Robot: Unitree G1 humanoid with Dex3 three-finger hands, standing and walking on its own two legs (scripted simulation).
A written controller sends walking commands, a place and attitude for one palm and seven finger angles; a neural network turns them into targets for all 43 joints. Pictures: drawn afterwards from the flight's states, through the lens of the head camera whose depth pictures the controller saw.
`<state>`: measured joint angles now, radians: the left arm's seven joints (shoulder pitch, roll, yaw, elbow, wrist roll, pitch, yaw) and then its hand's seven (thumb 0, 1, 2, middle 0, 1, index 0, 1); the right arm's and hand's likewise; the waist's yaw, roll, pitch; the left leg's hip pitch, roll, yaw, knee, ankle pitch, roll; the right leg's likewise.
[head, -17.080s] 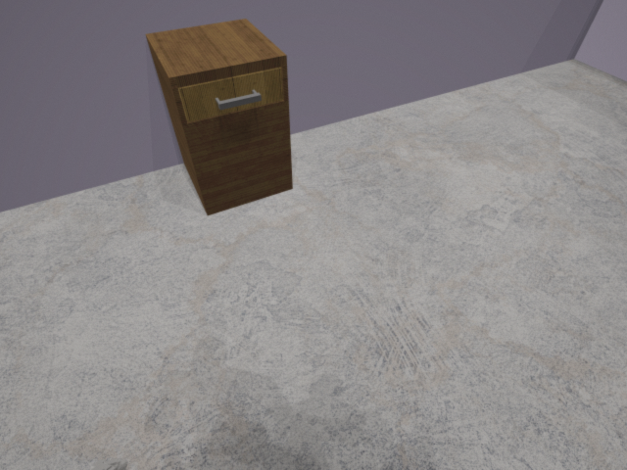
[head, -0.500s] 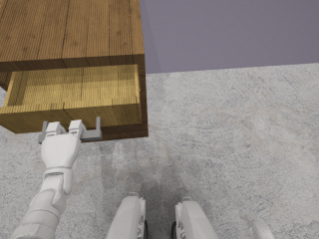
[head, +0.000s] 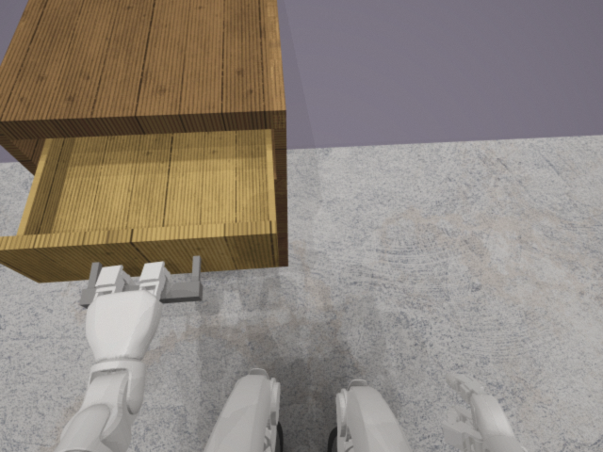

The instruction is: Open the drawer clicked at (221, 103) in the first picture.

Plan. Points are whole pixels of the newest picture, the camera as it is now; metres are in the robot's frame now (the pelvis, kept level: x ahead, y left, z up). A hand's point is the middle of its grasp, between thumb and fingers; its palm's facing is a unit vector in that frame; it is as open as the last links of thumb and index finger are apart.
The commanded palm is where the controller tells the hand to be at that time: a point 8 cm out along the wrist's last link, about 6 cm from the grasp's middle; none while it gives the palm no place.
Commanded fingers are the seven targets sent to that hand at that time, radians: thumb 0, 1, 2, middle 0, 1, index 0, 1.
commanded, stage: pull the drawer open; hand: left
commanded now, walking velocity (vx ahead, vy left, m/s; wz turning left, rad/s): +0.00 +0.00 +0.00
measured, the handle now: (145, 280) +0.34 +0.26 -0.07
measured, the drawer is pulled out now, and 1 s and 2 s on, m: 0.18 0.30 0.30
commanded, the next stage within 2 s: open the thumb to release the handle in 1.16 s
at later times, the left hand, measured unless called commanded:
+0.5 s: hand (137, 371) +0.22 +0.24 -0.09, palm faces -0.10 -0.09 -0.99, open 6.1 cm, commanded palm +0.19 +0.23 -0.04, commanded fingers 0.00 0.90 0.90 -0.40 -1.35 -0.40 -1.35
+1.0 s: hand (132, 415) +0.16 +0.23 -0.09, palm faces -0.15 -0.09 -0.98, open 6.1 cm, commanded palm +0.13 +0.22 -0.04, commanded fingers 0.00 0.90 0.90 -0.40 -1.35 -0.40 -1.35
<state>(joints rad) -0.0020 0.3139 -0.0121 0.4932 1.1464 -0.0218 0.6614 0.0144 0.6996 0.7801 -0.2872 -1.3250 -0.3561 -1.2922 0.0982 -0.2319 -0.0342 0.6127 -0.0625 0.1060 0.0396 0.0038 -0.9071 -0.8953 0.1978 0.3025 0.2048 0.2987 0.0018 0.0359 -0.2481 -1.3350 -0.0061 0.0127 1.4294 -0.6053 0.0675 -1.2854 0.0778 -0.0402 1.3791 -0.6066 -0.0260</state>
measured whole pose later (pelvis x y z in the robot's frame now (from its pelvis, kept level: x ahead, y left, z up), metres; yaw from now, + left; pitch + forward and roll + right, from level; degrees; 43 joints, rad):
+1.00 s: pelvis +0.00 -0.02 -0.02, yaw +2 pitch +29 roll -2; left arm 0.42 0.30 0.01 0.21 1.15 -0.15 0.65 0.02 0.68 0.76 -0.28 -1.31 -0.35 -1.31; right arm 0.05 -0.22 -0.01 0.56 -0.09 0.06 0.01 0.01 -0.91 -0.90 0.20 0.30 0.20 0.30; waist 0.07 0.03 -0.27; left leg -1.37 -0.02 0.01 1.50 -0.64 0.04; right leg -1.33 0.07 -0.05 1.48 -0.66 -0.06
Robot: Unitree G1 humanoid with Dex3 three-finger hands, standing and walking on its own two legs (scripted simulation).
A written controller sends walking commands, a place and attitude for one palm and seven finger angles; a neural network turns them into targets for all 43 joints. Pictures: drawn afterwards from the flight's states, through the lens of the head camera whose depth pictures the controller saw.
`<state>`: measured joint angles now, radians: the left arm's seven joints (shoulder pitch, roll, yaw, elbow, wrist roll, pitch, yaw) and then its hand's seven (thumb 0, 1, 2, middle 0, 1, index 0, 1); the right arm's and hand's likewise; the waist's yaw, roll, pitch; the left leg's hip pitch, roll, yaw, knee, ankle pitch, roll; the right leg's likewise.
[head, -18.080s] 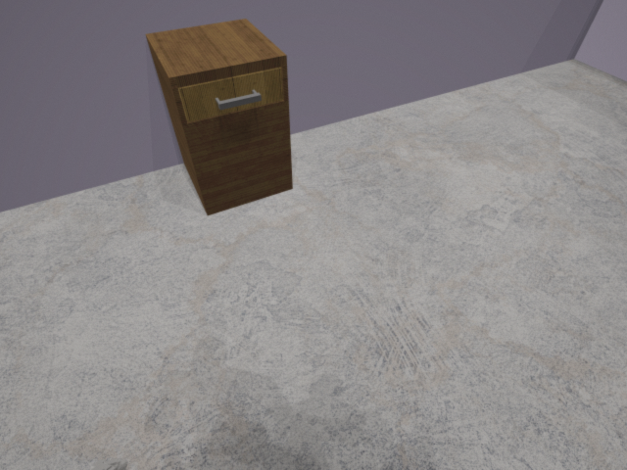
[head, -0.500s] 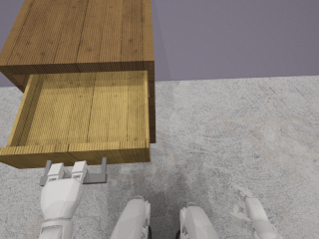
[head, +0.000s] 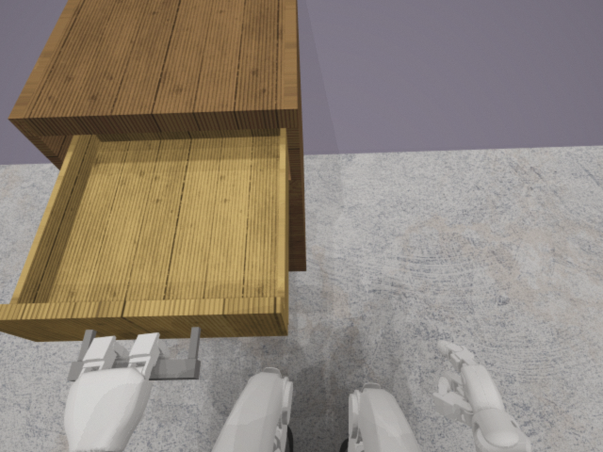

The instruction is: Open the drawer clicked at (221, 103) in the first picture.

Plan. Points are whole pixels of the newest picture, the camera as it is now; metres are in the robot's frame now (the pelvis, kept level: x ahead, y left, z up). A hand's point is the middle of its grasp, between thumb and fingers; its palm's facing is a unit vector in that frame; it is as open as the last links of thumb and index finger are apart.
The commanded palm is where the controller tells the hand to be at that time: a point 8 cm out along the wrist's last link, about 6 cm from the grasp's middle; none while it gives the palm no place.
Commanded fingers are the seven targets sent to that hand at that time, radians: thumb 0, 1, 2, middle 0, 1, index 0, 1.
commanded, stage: pull the drawer open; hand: left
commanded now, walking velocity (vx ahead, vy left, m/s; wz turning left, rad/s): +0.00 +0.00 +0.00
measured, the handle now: (139, 353) +0.23 +0.25 -0.05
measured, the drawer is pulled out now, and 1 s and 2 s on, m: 0.30 0.30 0.30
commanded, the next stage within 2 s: open the thumb to release the handle in 0.16 s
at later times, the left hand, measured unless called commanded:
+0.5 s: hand (130, 406) +0.17 +0.25 -0.07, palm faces -0.11 -0.08 -0.99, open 7.0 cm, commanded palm +0.15 +0.25 -0.02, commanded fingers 0.00 -0.01 0.51 -0.34 -1.25 -0.34 -1.25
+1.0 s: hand (131, 401) +0.17 +0.25 -0.07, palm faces -0.09 -0.07 -0.99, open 13.7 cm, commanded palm +0.16 +0.24 -0.03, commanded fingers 0.00 -0.50 0.30 -0.30 -1.20 -0.30 -1.20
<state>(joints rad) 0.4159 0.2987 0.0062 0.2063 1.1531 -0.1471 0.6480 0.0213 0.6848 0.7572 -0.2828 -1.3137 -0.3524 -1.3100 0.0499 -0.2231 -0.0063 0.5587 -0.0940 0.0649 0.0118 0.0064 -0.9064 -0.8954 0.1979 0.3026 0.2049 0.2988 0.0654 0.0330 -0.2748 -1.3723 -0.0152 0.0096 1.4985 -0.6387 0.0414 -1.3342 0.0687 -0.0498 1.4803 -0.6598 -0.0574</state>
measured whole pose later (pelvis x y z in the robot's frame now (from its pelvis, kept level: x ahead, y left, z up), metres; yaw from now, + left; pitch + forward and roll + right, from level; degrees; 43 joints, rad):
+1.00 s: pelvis -0.02 +0.00 -0.01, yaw +0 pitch +29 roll -2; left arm 0.32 0.32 0.02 0.28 1.15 -0.16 0.68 0.00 -0.47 0.31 -0.31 -1.21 -0.32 -1.21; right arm 0.05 -0.23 -0.02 0.61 -0.08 0.06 -0.02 0.01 -0.91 -0.90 0.20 0.30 0.20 0.30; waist 0.07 0.04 -0.27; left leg -1.42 -0.02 -0.01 1.53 -0.62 0.03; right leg -1.37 0.07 -0.07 1.51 -0.64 -0.06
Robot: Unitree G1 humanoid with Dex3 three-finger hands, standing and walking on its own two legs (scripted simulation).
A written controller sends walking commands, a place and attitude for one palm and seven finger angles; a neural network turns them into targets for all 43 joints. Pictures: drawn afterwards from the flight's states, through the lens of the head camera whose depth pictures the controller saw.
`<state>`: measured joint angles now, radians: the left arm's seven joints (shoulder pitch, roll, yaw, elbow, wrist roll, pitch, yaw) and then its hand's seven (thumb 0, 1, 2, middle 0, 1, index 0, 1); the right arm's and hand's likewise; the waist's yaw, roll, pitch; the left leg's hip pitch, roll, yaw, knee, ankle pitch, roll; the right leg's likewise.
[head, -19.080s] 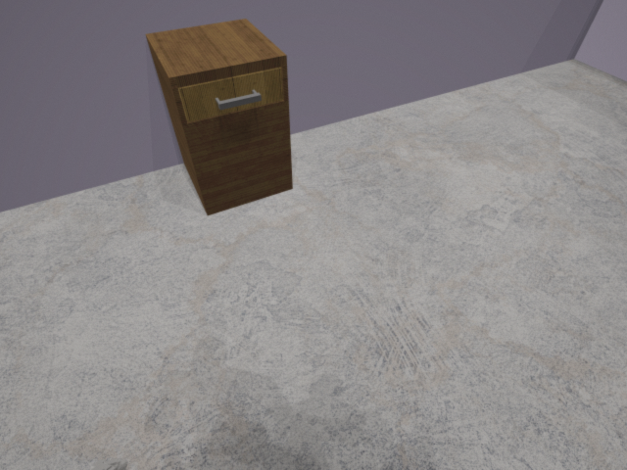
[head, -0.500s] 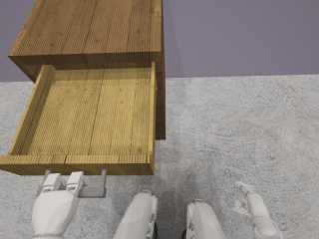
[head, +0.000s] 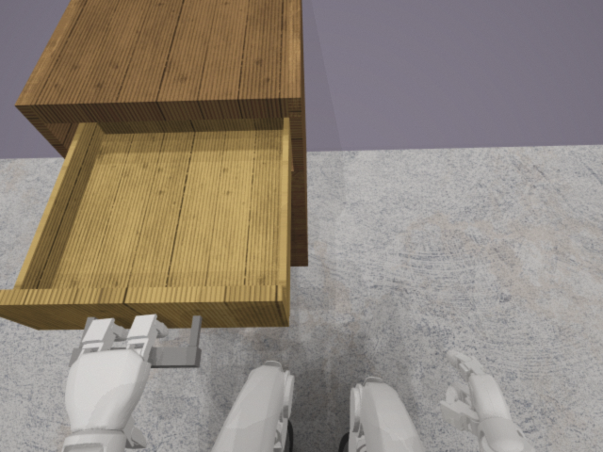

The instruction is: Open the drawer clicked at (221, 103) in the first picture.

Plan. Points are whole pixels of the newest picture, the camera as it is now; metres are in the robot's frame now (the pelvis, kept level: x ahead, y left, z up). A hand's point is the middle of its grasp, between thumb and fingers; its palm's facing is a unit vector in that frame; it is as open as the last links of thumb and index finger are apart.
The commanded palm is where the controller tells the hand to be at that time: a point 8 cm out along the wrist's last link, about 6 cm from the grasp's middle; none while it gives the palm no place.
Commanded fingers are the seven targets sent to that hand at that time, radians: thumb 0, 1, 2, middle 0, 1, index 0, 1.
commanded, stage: lift the hand off the handle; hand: left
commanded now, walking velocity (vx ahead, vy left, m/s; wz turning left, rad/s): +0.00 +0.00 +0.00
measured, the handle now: (140, 341) +0.24 +0.26 -0.05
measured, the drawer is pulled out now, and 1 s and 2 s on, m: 0.30 0.30 0.30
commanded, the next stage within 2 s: none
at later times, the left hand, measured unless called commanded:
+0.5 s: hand (126, 378) +0.20 +0.26 -0.05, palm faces -0.09 -0.08 -0.99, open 13.5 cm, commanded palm +0.19 +0.25 +0.01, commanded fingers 0.00 -0.50 0.30 -0.30 -1.20 -0.30 -1.20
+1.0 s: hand (111, 374) +0.20 +0.26 -0.01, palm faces -0.09 -0.10 -0.99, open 13.4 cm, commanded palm +0.19 +0.25 +0.05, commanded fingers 0.00 -0.50 0.30 -0.30 -1.20 -0.30 -1.20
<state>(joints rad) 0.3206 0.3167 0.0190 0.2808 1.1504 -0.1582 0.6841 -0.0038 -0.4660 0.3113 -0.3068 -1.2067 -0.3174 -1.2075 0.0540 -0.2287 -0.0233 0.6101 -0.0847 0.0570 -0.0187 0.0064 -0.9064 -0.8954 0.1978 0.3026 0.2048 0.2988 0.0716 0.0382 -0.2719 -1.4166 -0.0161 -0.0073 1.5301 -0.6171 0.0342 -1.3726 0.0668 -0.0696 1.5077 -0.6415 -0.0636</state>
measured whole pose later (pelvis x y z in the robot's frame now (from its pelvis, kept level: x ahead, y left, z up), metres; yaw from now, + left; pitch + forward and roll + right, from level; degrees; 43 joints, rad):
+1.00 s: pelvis +0.01 +0.01 +0.05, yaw +0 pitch +24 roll -3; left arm 0.39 0.32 -0.04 0.20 1.11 -0.07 0.64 0.00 -0.49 0.30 -0.32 -1.20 -0.40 -1.22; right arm 0.10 -0.23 -0.01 0.56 -0.07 0.07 -0.02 0.01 -0.91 -0.90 0.20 0.30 0.21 0.30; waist 0.05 0.05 -0.24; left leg -1.18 -0.02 -0.01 1.33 -0.57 0.05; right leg -1.13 0.07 -0.05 1.29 -0.58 -0.04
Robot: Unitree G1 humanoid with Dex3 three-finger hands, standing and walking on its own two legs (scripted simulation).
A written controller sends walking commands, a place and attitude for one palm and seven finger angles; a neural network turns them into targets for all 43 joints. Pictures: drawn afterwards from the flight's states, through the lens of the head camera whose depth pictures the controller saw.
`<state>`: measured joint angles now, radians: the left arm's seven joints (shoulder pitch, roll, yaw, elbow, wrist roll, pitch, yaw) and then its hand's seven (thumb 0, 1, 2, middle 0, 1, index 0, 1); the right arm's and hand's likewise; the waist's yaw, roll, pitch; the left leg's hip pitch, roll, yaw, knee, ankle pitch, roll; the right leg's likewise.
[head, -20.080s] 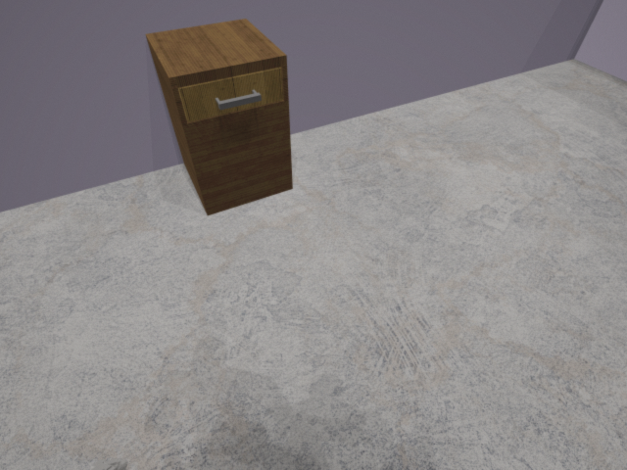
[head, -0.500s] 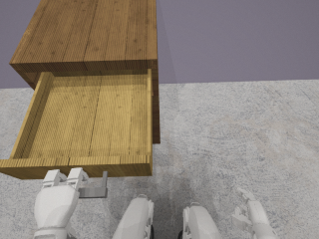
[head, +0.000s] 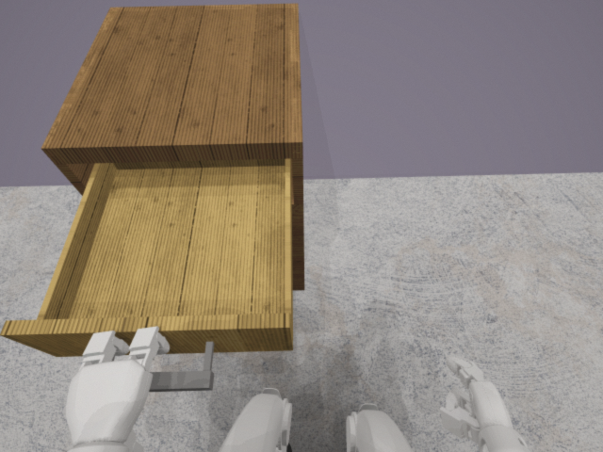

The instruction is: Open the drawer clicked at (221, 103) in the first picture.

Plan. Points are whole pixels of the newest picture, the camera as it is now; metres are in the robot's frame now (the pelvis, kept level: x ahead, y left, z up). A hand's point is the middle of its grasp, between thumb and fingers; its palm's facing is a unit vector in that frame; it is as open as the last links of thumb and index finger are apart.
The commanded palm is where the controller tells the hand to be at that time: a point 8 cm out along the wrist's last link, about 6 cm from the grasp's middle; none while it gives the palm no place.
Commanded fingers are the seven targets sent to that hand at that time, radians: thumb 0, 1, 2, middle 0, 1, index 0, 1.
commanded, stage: lift the hand off the handle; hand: left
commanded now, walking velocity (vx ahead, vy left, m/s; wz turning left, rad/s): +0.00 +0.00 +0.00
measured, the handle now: (157, 366) +0.23 +0.24 -0.10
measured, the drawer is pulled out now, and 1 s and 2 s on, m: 0.30 0.30 0.30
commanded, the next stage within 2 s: draw the hand back to the body in 1.46 s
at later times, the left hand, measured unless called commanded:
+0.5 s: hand (120, 398) +0.18 +0.24 -0.01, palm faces -0.07 -0.11 -0.99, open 13.8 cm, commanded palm +0.16 +0.23 +0.04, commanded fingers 0.00 -0.50 0.30 -0.30 -1.20 -0.30 -1.20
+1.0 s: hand (110, 387) +0.19 +0.24 +0.03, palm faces -0.03 -0.10 -0.99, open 13.8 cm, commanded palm +0.17 +0.23 +0.08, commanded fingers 0.00 -0.50 0.30 -0.30 -1.20 -0.30 -1.20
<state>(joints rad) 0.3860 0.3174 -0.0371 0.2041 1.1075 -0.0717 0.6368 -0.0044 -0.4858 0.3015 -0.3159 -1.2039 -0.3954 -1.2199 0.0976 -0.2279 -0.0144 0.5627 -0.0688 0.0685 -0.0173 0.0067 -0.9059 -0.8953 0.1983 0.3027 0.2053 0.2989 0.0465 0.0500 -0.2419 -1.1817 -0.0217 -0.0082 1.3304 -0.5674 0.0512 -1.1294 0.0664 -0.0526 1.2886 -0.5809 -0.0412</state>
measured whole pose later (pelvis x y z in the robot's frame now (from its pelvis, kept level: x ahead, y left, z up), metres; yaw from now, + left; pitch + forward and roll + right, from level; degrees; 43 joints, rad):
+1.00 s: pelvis +0.02 -0.01 +0.05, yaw +0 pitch +16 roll -1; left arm 0.51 0.32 -0.04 0.06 1.06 -0.04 0.56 0.00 -0.49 0.30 -0.32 -1.20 -0.32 -1.21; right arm 0.17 -0.24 -0.01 0.51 -0.05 0.10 0.02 0.01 -0.91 -0.90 0.20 0.30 0.20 0.30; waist 0.05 0.06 -0.22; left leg -0.86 -0.02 0.00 1.09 -0.51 0.04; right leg -0.83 0.07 -0.02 1.06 -0.52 -0.05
